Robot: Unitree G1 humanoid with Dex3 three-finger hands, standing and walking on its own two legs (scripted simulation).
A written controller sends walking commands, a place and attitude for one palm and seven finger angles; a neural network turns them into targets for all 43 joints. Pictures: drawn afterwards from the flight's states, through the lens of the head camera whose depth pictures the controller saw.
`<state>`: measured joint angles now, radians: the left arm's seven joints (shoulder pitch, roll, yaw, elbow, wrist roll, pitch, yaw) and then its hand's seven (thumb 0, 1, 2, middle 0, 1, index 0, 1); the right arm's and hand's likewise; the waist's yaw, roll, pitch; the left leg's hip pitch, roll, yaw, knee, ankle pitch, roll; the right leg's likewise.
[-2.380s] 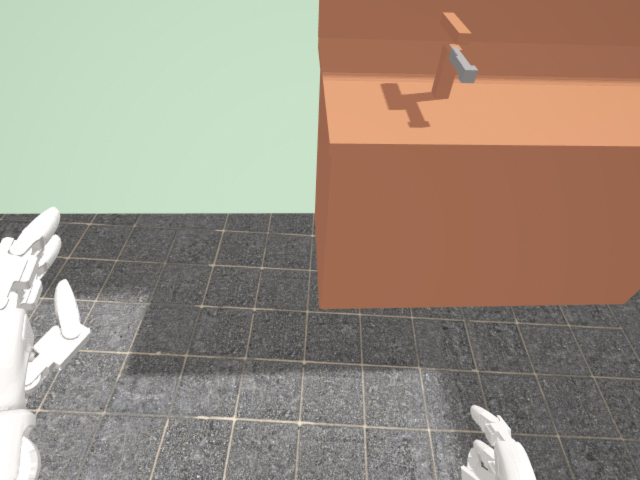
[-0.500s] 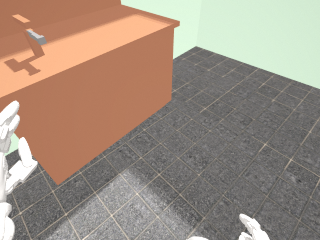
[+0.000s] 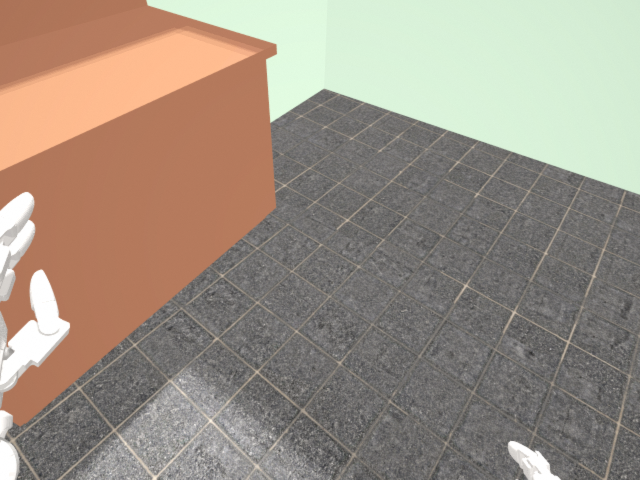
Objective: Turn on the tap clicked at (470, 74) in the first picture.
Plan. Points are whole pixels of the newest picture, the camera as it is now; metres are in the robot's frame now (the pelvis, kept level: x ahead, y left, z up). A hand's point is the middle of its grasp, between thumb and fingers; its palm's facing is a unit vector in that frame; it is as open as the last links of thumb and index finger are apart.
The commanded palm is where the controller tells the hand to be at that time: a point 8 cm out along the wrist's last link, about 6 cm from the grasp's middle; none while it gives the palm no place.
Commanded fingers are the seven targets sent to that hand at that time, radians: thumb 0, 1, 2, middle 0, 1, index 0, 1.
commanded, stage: walk to a spot facing it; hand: left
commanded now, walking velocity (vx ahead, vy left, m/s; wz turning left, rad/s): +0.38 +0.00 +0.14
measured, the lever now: out of the picture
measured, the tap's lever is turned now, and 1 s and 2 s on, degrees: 0 0 0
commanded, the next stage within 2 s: turn to face it in 0.52 s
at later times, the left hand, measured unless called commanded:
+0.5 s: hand (160, 220) +0.35 +0.21 +0.17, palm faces +0.45 -0.78 -0.44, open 7.4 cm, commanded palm +0.29 +0.25 +0.18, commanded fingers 0.00 0.90 0.90 -0.20 -0.30 -0.20 -0.30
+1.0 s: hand (142, 182) +0.39 +0.24 +0.19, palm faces +0.54 -0.72 -0.44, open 7.4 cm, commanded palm +0.33 +0.28 +0.18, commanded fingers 0.00 0.90 0.90 -0.20 -0.30 -0.20 -0.30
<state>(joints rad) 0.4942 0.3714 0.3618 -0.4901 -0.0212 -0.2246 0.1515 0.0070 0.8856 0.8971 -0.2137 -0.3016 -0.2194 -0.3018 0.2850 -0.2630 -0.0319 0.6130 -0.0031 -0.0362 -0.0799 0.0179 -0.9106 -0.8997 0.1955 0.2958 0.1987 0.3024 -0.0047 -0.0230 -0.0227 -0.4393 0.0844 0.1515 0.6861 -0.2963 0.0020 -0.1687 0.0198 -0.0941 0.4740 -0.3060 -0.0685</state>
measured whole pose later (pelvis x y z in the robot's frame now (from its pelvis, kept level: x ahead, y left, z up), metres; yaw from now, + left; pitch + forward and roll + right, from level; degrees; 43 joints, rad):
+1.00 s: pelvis +0.24 -0.04 -0.01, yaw +14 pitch +1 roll -3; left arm 0.53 0.41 0.41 -0.67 -0.06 -0.21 0.13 0.01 0.89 0.90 -0.21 -0.30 -0.21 -0.30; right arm 0.19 -0.12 0.02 0.56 0.00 -0.10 -0.02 0.01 -0.91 -0.90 0.20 0.30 0.20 0.30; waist -0.02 0.02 0.06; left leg -0.39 0.08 0.01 0.59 -0.22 0.00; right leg -0.43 -0.04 -0.08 0.86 -0.44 0.09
